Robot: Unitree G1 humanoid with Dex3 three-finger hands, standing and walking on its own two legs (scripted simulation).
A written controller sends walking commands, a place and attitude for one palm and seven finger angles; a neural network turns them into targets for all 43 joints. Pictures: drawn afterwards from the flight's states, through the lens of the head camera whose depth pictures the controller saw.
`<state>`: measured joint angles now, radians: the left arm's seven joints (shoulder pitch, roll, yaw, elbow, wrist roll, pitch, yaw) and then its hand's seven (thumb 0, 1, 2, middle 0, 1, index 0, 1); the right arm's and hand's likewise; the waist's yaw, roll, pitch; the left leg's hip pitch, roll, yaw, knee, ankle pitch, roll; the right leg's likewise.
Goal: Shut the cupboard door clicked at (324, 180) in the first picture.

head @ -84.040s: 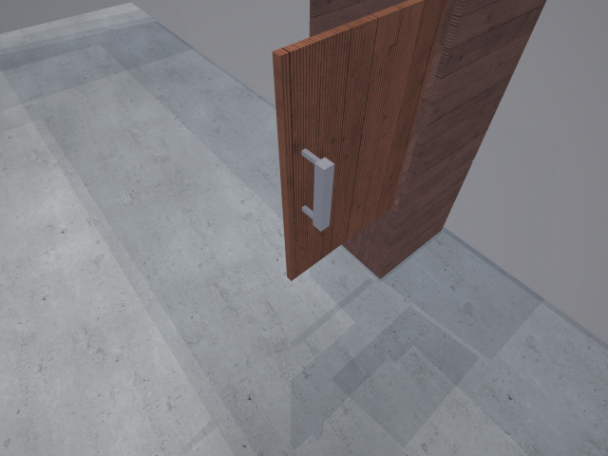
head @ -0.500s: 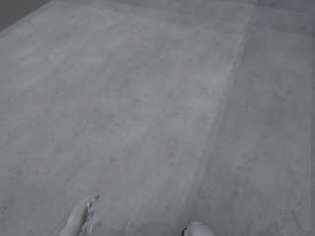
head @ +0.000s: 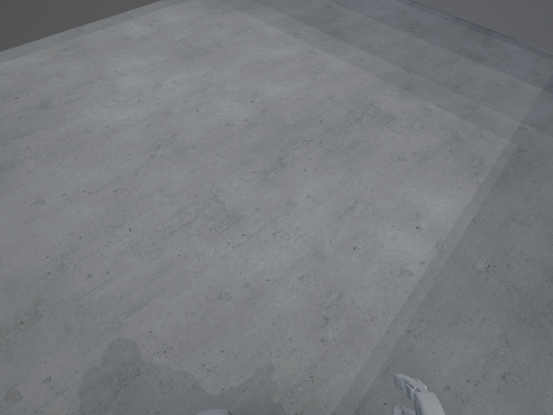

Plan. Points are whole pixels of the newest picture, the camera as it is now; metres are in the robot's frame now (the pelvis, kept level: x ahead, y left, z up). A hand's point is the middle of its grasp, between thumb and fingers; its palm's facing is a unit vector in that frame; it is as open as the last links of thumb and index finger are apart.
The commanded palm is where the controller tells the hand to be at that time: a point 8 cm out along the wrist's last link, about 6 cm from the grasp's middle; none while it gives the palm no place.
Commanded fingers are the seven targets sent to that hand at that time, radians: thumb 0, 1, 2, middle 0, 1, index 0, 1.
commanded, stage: turn to face it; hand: left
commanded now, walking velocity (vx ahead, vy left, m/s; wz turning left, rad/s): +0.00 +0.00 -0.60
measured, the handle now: out of the picture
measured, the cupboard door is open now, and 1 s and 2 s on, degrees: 27 27 27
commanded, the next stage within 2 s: none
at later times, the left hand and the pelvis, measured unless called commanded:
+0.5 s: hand (192, 409) +0.14 +0.15 -0.15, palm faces -0.25 -0.93 -0.27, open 7.4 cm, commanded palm none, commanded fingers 0.00 0.90 0.90 -0.20 -0.30 -0.20 -0.30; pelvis +0.02 -0.03 +0.01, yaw -18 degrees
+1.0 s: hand (210, 333) +0.26 +0.14 -0.15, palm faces -0.56 -0.80 -0.22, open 7.4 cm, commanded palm none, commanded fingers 0.00 0.90 0.90 -0.20 -0.30 -0.20 -0.30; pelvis +0.04 +0.02 +0.01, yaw -37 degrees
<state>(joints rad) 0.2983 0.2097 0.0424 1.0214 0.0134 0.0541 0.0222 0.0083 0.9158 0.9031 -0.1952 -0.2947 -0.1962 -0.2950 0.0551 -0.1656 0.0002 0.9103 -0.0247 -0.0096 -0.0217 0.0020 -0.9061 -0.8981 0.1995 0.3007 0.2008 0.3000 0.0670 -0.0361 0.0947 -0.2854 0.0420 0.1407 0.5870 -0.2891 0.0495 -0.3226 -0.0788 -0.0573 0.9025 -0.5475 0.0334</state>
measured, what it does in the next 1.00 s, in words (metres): steps on the spot, turning right: right foot, then left foot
